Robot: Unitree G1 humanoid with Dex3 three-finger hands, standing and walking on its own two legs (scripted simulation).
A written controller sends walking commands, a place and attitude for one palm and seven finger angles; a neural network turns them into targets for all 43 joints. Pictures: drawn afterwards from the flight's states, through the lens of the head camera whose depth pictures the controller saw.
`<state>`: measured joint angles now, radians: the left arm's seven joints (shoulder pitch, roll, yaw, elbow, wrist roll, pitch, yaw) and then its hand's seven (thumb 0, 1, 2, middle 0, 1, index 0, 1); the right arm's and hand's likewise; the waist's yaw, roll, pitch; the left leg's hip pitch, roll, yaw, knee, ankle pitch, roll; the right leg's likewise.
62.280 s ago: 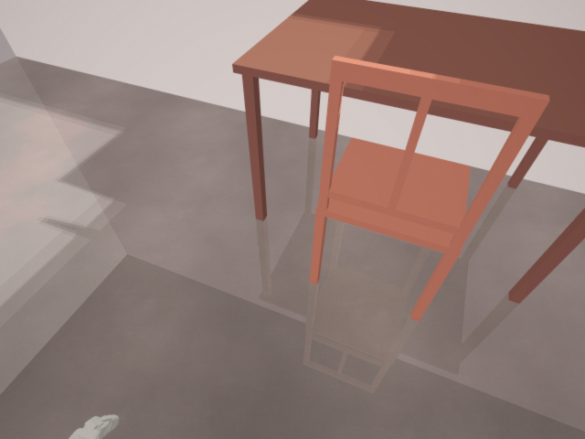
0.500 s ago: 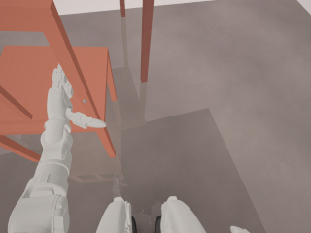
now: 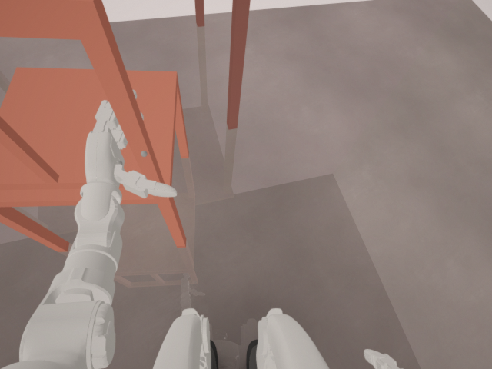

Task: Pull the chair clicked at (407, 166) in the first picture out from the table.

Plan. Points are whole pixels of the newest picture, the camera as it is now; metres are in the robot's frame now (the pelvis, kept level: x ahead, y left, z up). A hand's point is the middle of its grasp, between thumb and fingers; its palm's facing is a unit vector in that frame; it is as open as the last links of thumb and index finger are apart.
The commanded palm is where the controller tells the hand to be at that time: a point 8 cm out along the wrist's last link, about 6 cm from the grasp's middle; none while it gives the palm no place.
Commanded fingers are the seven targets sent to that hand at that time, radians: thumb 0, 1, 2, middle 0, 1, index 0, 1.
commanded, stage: hook a spindle and tug to test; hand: left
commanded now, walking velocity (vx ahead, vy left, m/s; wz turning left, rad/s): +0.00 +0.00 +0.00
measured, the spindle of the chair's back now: out of the picture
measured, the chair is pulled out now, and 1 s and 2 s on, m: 0.21 0.24 0.31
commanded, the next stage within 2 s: step backward, pulling the chair out in 1.16 s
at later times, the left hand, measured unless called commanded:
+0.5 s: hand (147, 149) +0.46 +0.15 +0.02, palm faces +0.04 -1.00 -0.02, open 6.2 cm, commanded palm +0.42 +0.19 +0.03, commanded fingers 0.00 0.90 0.90 -0.50 -1.45 -0.50 -1.45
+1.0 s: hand (141, 169) +0.42 +0.15 +0.02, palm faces +0.03 -1.00 -0.01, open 5.8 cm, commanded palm +0.39 +0.20 +0.03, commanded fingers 0.00 0.90 0.90 -0.50 -1.45 -0.50 -1.45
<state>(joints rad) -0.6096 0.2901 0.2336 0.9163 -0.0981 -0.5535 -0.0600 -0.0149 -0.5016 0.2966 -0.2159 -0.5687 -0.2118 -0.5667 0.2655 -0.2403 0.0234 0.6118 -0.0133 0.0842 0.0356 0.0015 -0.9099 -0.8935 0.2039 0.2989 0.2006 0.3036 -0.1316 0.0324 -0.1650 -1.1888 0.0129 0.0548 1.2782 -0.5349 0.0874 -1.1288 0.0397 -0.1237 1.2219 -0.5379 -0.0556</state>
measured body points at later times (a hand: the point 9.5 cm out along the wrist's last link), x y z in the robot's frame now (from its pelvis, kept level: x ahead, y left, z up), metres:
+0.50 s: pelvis +0.01 -0.01 +0.01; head +0.15 +0.01 +0.44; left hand +0.45 +0.20 +0.03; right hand +0.07 -0.26 -0.11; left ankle +0.03 +0.07 -0.62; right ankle +0.02 -0.09 -0.62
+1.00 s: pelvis +0.02 +0.00 +0.01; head +0.15 +0.02 +0.44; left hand +0.41 +0.21 +0.03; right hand +0.12 -0.26 -0.11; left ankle +0.03 +0.07 -0.62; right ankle +0.02 -0.09 -0.62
